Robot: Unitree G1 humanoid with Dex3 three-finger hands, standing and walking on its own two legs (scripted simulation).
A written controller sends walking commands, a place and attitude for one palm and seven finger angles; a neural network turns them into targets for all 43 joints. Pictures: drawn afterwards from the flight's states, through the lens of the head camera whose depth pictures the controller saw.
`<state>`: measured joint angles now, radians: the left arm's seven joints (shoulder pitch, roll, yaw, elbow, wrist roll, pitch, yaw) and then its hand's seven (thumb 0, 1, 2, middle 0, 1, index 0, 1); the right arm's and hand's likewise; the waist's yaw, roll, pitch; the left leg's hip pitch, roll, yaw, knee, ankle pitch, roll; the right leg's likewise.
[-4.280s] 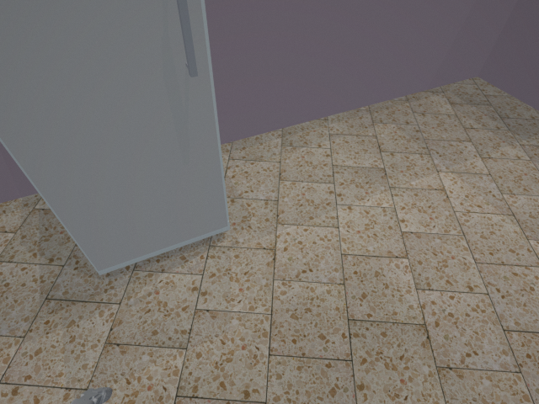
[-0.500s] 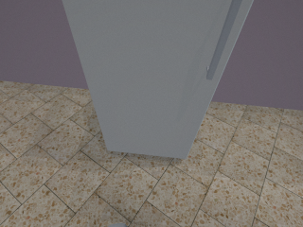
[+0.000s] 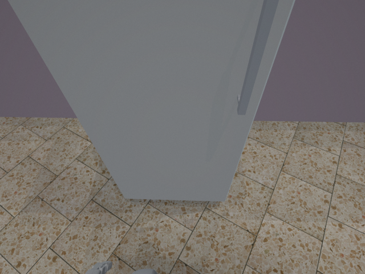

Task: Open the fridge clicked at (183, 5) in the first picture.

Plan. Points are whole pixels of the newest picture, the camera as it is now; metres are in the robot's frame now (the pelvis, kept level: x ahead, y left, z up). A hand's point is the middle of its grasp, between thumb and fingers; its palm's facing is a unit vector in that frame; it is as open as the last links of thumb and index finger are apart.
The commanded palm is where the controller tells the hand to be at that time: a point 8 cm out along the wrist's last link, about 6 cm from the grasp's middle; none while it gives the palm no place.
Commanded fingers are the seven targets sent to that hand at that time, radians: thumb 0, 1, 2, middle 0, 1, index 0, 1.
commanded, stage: come to a stop and stand still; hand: right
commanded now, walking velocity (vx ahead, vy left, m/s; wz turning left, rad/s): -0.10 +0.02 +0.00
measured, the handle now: (254, 51) +0.50 -0.13 +0.22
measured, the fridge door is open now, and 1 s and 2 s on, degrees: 0 0 0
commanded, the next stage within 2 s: look again from close up in 1.64 s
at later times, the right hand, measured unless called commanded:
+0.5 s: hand out of the picture -0.02 -0.15 -0.18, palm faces +0.11 +0.97 -0.20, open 7.3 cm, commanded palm none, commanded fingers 0.00 -0.90 -0.90 0.20 0.30 0.20 0.30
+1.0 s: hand out of the picture -0.05 -0.15 -0.18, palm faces +0.04 +0.98 -0.17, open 7.4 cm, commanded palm none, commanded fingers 0.00 -0.90 -0.90 0.20 0.30 0.20 0.30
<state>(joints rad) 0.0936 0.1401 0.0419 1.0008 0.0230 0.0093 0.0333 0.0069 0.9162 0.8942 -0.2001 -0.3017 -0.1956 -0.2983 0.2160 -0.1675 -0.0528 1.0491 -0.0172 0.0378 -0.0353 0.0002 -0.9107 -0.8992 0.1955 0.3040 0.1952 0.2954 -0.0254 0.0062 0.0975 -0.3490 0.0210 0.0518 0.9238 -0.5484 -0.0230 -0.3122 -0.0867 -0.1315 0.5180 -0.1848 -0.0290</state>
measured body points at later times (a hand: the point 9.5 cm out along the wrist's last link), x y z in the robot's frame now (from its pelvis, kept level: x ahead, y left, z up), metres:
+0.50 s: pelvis -0.04 +0.03 +0.00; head -0.03 +0.02 +0.45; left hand -0.03 +0.27 -0.16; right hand -0.03 -0.21 -0.16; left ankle -0.01 +0.15 -0.74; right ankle -0.07 -0.09 -0.74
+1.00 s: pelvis -0.04 +0.01 +0.00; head -0.02 +0.01 +0.45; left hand -0.03 +0.23 -0.16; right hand -0.05 -0.20 -0.16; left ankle -0.01 +0.15 -0.74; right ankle -0.07 -0.09 -0.74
